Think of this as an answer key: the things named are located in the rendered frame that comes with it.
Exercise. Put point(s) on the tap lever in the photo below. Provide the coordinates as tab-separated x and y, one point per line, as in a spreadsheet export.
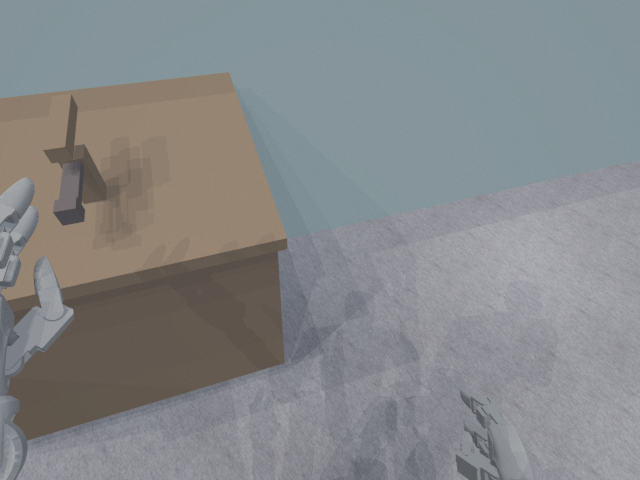
68	208

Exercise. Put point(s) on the counter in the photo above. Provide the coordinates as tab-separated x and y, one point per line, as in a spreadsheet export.
173	276

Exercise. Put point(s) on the right robot hand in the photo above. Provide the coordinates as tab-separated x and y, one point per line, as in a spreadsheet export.
502	456

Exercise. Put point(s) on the left robot hand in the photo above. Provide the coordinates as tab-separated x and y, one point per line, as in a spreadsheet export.
39	328

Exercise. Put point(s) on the left robot forearm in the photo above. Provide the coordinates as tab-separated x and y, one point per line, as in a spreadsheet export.
13	443

